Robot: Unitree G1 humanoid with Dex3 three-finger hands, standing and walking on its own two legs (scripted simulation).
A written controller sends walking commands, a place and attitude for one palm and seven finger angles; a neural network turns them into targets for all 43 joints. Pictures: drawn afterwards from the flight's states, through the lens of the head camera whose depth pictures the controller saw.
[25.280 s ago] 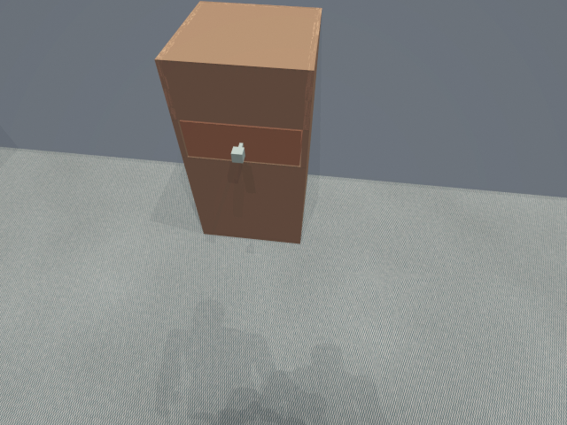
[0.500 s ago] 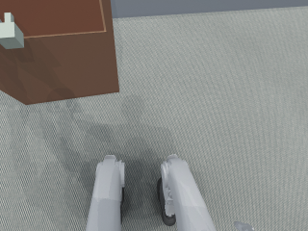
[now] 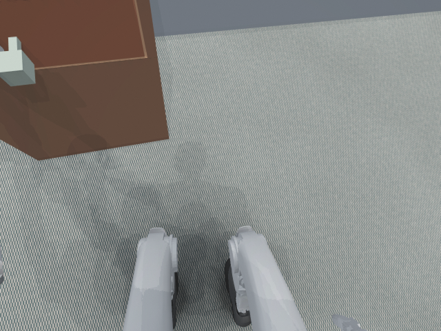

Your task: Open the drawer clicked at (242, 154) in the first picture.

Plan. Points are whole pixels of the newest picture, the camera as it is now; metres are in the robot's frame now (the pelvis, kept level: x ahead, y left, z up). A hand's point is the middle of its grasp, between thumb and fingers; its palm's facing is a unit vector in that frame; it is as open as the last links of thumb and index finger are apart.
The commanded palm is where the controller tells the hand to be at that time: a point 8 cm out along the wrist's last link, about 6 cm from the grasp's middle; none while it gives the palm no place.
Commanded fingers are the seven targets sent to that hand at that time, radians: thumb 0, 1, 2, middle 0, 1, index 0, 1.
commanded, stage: pull the drawer open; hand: left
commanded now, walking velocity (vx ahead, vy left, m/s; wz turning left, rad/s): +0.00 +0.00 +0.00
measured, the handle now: (15, 58) +0.54 +0.33 +0.00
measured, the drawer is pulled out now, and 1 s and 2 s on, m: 0.00 0.00 0.00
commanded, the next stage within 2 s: none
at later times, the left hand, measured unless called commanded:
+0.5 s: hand out of the picture +0.44 +0.37 -0.04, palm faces -0.05 -0.04 -1.00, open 4.9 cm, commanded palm +0.44 +0.33 +0.02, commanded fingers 0.00 0.90 0.90 -0.40 -1.35 -0.40 -1.35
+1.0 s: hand (2, 150) +0.40 +0.35 -0.04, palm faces +0.00 -0.03 -1.00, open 4.8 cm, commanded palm +0.39 +0.33 +0.02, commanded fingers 0.00 0.90 0.90 -0.40 -1.35 -0.40 -1.35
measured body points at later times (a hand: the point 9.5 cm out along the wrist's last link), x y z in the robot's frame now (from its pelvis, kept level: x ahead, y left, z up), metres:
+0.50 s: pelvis +0.03 +0.01 +0.03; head +0.23 +0.05 +0.42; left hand +0.44 +0.37 +0.02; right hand +0.14 -0.25 -0.12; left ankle +0.06 +0.11 -0.50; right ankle +0.07 -0.13 -0.50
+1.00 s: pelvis +0.02 +0.00 +0.03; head +0.21 +0.03 +0.43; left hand +0.40 +0.34 +0.02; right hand +0.14 -0.26 -0.12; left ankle +0.06 +0.11 -0.50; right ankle +0.07 -0.13 -0.50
